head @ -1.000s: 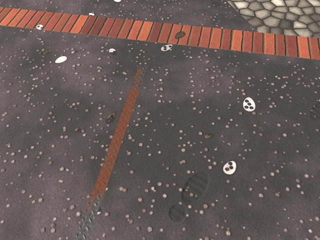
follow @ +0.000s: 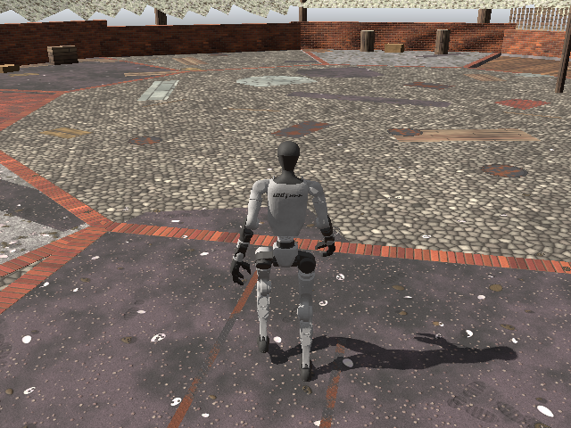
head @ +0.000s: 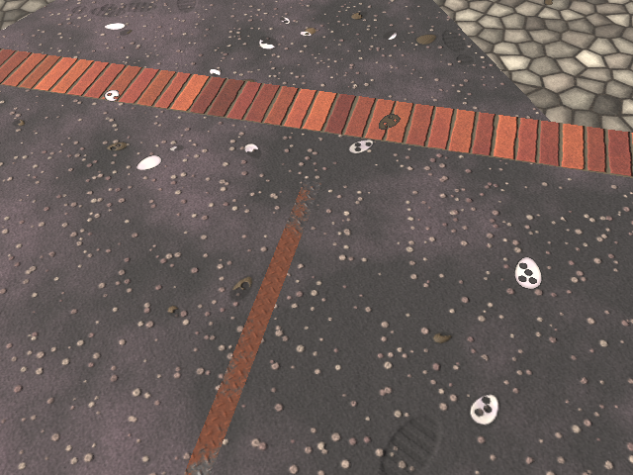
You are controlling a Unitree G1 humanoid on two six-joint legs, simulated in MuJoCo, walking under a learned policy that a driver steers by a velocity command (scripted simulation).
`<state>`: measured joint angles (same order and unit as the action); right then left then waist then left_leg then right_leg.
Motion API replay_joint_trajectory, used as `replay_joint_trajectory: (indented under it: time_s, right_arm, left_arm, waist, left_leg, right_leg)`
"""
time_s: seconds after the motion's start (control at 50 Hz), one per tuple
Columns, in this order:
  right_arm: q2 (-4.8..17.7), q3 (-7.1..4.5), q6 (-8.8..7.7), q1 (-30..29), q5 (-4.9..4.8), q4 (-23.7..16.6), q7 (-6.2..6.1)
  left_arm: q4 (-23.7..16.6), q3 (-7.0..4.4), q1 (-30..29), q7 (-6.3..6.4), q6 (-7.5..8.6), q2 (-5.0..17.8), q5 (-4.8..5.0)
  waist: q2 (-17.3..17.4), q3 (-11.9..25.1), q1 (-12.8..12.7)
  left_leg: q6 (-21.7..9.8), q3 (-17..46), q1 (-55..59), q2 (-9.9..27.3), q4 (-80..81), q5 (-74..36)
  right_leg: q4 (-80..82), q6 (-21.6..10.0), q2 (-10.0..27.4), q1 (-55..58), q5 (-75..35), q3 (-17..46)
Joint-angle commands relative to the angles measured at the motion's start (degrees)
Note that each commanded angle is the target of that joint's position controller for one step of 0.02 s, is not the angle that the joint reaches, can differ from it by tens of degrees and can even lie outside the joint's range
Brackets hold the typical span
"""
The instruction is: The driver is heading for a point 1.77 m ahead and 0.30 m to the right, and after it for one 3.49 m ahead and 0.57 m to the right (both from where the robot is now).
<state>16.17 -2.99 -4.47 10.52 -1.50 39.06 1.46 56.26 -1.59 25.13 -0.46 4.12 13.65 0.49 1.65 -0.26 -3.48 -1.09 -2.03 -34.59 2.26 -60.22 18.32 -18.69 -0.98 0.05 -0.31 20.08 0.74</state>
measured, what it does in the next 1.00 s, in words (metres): walks ahead: left foot, then right foot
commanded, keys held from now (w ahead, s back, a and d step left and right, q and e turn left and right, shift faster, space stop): w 1.00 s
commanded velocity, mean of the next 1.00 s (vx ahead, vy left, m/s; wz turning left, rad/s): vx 0.48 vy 0.00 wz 0.00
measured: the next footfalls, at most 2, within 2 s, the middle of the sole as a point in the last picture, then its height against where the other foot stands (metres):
left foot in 0.18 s outside the picture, level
right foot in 0.74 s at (413, 441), level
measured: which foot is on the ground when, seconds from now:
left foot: up 0.00-0.16, down 0.18-0.74, up 0.76-1.00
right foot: down 0.00-0.20, up 0.22-0.72, down 0.74-1.00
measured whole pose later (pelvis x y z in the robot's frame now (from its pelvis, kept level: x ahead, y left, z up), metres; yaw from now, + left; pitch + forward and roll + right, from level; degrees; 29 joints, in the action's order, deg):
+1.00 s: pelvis +0.54 -0.02 +0.01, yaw +0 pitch +1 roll -1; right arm 17.4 -2.7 -3.7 9.8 -0.3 45.2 -0.1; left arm 49.1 -2.6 19.2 -1.4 5.4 14.9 -0.1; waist 2.8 -1.0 -2.6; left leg 0.2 2.4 -36.8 6.9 -55.1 9.8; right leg -15.1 -4.3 -3.8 -7.9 8.6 -3.1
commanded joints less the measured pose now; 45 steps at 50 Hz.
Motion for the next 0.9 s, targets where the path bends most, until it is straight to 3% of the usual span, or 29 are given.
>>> replay_joint_trajectory:
  time_s: [0.02, 0.06, 0.1, 0.12, 0.14, 0.18, 0.2, 0.22, 0.24, 0.26, 0.28, 0.3, 0.32, 0.34, 0.4, 0.46, 0.52, 0.62, 0.68, 0.7, 0.72, 0.74, 0.76, 0.78, 0.8, 0.82, 0.84, 0.86, 0.9]
  right_arm:
    - [-1.63, 1.44, -1.3, -10.96, 0.54, -7.76, 1.68]
    - [0.33, 0.91, -1.02, -12.3, 0.13, -8.47, 1.53]
    - [2.98, 0.09, -0.8, -12.39, -0.17, -8.73, 1.1]
    - [4.16, -0.45, -0.77, -11.36, -0.15, -8.53, 0.86]
    - [5.33, -1.1, -0.66, -8.75, 0.02, -7.87, 0.56]
    - [8.39, -3.18, 0.07, 5.93, -0.06, -3.34, -0.32]
    - [12.22, -4.19, 0.68, 15.4, 0.45, -1.39, -1.15]
    - [15.21, -3.87, 0.25, 15.69, 1.68, -0.64, -0.29]
    - [9.62, -2.62, -0.2, 12.88, 1.15, -0.86, -0.08]
    - [7.59, -1.98, -0.5, 8.54, 0.77, -0.74, -0.06]
    - [7.2, -1.77, -0.78, 5.17, 0.98, -0.79, 0.12]
    - [6.42, -1.65, -1.1, 2.7, 1.66, -0.73, 0.4]
    - [5.16, -1.32, -1.43, 1.23, 2.17, -0.52, 0.43]
    - [4.7, -1.26, -1.8, 0.77, 1.98, -0.03, 0.45]
    - [5.62, -1.45, -2.71, 2.11, 1.44, 2.14, 0.24]
    - [7.05, -1.79, -2.31, 4.83, 1.36, 3.8, -0.63]
    - [8.35, -1.97, -1.67, 7.18, 0.86, 5.06, -1.24]
    - [9.43, -2.26, -0.24, 12.28, 0.26, 8.29, -1.49]
    - [10.36, -2.63, 0.81, 11.86, 0.18, 9.06, -1.74]
    - [10.74, -2.66, 1.15, 10.67, 0.26, 8.95, -1.81]
    - [9.61, -2.16, 1.49, 10.39, 0.6, 8.83, -1.88]
    - [6.76, -0.79, 1.43, 10.94, 1.82, 7.31, -2.06]
    - [-0.52, 1.28, 0.06, 18.29, 1.48, 6.33, -1.46]
    - [5.42, 0.13, -1.17, 15.11, 0.15, 7.31, -1.26]
    - [8.62, -0.8, -1.92, 9.44, -1.18, 5.62, -1.03]
    - [8.17, -0.61, -2.16, 6.26, -0.82, 4.88, -1.27]
    - [7.69, -0.81, -2.01, 4.42, 0.28, 4.65, -1.45]
    - [7.12, -0.98, -1.47, 5.29, 0.61, 4.84, -1.4]
    - [4.94, -0.63, -0.26, 7.03, 0.72, 5.52, -1.41]
  left_arm:
    - [-4.07, -1.37, -2.96, 1.47, -0.17, 9.04, 0.16]
    - [-3.8, -2.17, -1.11, 1.76, 0.46, 12.0, 0.6]
    - [-3.59, -2.55, -0.56, 1.62, 0.71, 12.44, 1.27]
    - [-3.57, -2.7, -0.54, 1.5, 0.61, 12.61, 1.18]
    - [-3.61, -2.96, -0.58, 1.42, 0.31, 13.04, 0.98]
    - [-4.19, -2.77, -0.42, 1.39, -0.54, 12.31, 0.1]
    - [-5.94, -1.64, 0.35, 1.41, -0.58, 9.06, -1.5]
    - [-6.58, 0.45, 8.19, 0.96, 0.6, 0.88, -0.38]
    - [-6.75, -1.21, 3.17, 0.37, 1.76, 8.17, 1.36]
    - [-8.83, -2.03, -3.15, 0.07, 2.24, 10.62, 2.54]
    - [-9.52, -1.82, -6.11, 0.36, 2.51, 9.94, 1.97]
    - [-9.64, -2.03, -6.7, 0.55, 2.38, 9.29, 1.09]
    - [-9.23, -2.12, -5.21, 0.54, 1.76, 8.66, 0.86]
    - [-8.95, -1.99, -4.19, 0.59, 1.1, 7.67, 0.83]
    - [-10.44, -1.78, -7.53, 1.01, -0.36, 6.59, -0.03]
    - [-12.8, -1.59, -14.16, 0.82, -0.09, 6.3, -0.63]
    - [-14.43, -1.01, -20.31, 0.1, 0.77, 5.16, -0.4]
    - [-17.67, -0.8, -27.64, -1.43, 1.44, 5.69, 0.38]
    - [-18.12, -1.38, -25.81, -2.11, 1.8, 7.53, 0.46]
    - [-17.22, -2.06, -21.75, -2.02, 1.9, 8.76, 0.43]
    - [-14.62, -3.5, -13.08, -1.58, 1.91, 11.31, 0.34]
    - [-12.54, -4.83, -2.2, -0.99, 1.74, 15.69, -0.23]
    - [-11.23, -5.87, 0.96, -1.15, 1.4, 20.47, -0.54]
    - [-11.63, -4.29, 1.03, -1.29, 1.44, 13.98, 0.05]
    - [-12.36, -3.43, -3.32, -1.12, 1.53, 11.58, -0.12]
    - [-13.12, -3.03, -7.39, -1.03, 1.47, 10.41, -0.36]
    - [-13.45, -2.61, -10.15, -1.13, 1.48, 8.88, -0.62]
    - [-13.61, -2.24, -11.43, -1.15, 1.69, 7.79, -1.19]
    - [-13.04, -2.41, -11.44, -1.27, 2.27, 7.99, -0.85]
  waist:
    - [-7.36, -5.97, -0.34]
    - [-8.53, -5.91, -0.18]
    - [-8.5, -6.47, 0.91]
    - [-8.64, -5.49, 2.04]
    - [-9.06, -3.03, 3.89]
    - [-7.94, 6.32, 11.32]
    - [0.66, 13.88, 13.89]
    - [17.78, 22.48, 7.76]
    - [11.55, 15.93, 9.09]
    - [7.28, 6.69, 8.18]
    - [1.28, 3.15, 6.56]
    - [0.52, 1.48, 4.58]
    - [1.86, 1.68, 2.64]
    - [2.84, 1.83, 1.77]
    - [1.65, -1.31, 1.42]
    - [0.23, -3.3, 3.18]
    - [0.03, -3.95, 5.66]
    - [0.54, -4.74, 8.16]
    - [2.41, -2.97, 6.12]
    - [3.02, -0.46, 3.5]
    - [2.23, 5.22, -0.57]
    - [-3.16, 14.63, -4.3]
    - [-19.16, 21.06, -0.18]
    - [-13.74, 20.62, -2.92]
    - [-10.54, 12.01, -2.5]
    - [-5.98, 7.79, -0.82]
    - [-4.34, 4.18, 0.6]
    - [-5.61, 3.46, 2.46]
    - [-5.77, 2.94, 3.93]
  left_leg:
    - [1.04, -1.64, -2.09, 0.45, 15.66, -11.49]
    - [0.93, -1.53, 4.82, -0.95, 22.02, -15.86]
    - [-0.54, -0.21, 6.02, -1.23, 26.46, -17.22]
    - [-1.6, -0.13, 7.67, -1.81, 27.59, -16.89]
    - [-2.82, -0.77, 11.37, -2.87, 27.9, -15.96]
    - [-5.84, -2.05, 31.5, -4.42, 27.93, -14.62]
    - [-9.1, 11.94, 47.94, 7.43, 26.65, -10.64]
    - [-17.8, 43.45, 57.2, 20.12, 39.91, 7.89]
    - [-15.79, 47.6, 51.26, 18.61, 46.5, 15.67]
    - [-13.71, 38.06, 43.13, 17.36, 46.75, 12.84]
    - [-12.8, 30.77, 35.25, 15.12, 47.45, 3.97]
    - [-12.33, 25.24, 29.5, 12.69, 48.34, -2.95]
    - [-12.09, 21.5, 26.19, 10.91, 49.95, -6.01]
    - [-12.62, 19.5, 24.35, 10.35, 51.52, -7.35]
    - [-13.79, 14.63, 20.86, 9.84, 54.75, -10.03]
    - [-13.53, 11.45, 22.75, 9.13, 55.78, -12.17]
    - [-11.68, 7.27, 23.62, 7.64, 55.47, -13.89]
    - [-10.67, 7.32, 32.71, 10.88, 51.44, -15.16]
    - [-9.09, 8.19, 37.86, 12.76, 46.42, -23.36]
    - [-8.14, 7.03, 38.12, 11.68, 41.25, -32.68]
    - [-6.58, 4.52, 35.69, 8.55, 30.66, -39.44]
    - [-4.35, 1.79, 24.81, 5.23, 12.93, -27.82]
    - [-0.18, 1.84, 0.4, -5.92, -6.9, 8.93]
    - [-0.65, 9.91, -6.56, -4.15, -14.03, 14.6]
    - [-1.58, 9.14, -10.25, -1.12, -14.94, 9.87]
    - [-1.68, 7.26, -8.64, 1.97, -12.47, 4.51]
    - [-1.32, 6.67, -6.77, 3.72, -8.73, 1.11]
    - [-1.12, 7.07, -3.2, 5.17, -6.63, -1.36]
    - [-0.2, 6.37, -0.29, 5.6, -3.9, -3.17]
  right_leg:
    - [11.41, -8.89, 9.55, -4.72, -22.12, 5.71]
    - [13.81, -8.84, 11.11, -6.37, -21.33, 5.56]
    - [12.54, -8.08, 13.17, -2.73, -25.12, 5.34]
    - [9.83, -7.37, 13.85, -0.35, -32.73, 4.83]
    - [5.12, -6.56, 13.94, 1.6, -42.62, 3.77]
    - [-14.44, -4.14, 10.48, -3.61, -52.36, 0.7]
    - [-33.75, -2.54, 6.95, -16.75, -32.18, -0.7]
    - [-52.3, -0.34, -3.86, -31.73, 11.37, 3.78]
    - [-58.71, -1.13, -0.98, -37.82, 11.03, 8.06]
    - [-58.73, -2.01, 2.02, -41.26, 5.62, 5.81]
    - [-56.19, -2.22, 4.89, -39.01, 0.34, 4.72]
    - [-53.2, -2.05, 6.73, -36.54, -2.88, 4.51]
    - [-51.57, -1.94, 8.21, -33.27, -4.85, 5.09]
    - [-49.97, -1.49, 8.61, -31.75, -5.51, 4.87]
    - [-43.9, 0.34, 9.4, -34.52, -8.53, 3.86]
    - [-33.37, 2.01, 9.35, -38.96, -17.86, 3.37]
    - [-21.65, 2.39, 7.23, -36.21, -25.98, 1.06]
    - [-12.84, 0.99, 5.29, -36.51, -24.03, 0.75]
    - [-10.18, -1.47, 3.71, -32.63, -16.77, -0.14]
    - [-8.86, -2.71, 1.98, -26.52, -15.41, -1.79]
    - [-8.26, -4.53, 0.52, -14.43, -15.76, -3.13]
    - [-10.75, -8.25, 9.82, 3.53, -17.89, 6.89]
    - [-4.39, -17.85, 22.3, 22.84, -5.46, 35.33]
    - [1.17, -17.34, 22.06, 22.55, 2.08, 41.36]
    - [1.85, -14.58, 20.19, 15.83, -0.18, 32.31]
    - [2.66, -13.2, 17.97, 8.14, -6.42, 25.43]
    - [4.32, -12.64, 15.82, 1.55, -12.1, 20.75]
    - [5.94, -12.11, 14.3, -2.48, -15.56, 17.61]
    - [8.74, -12.85, 13.11, -6.11, -19.72, 13.88]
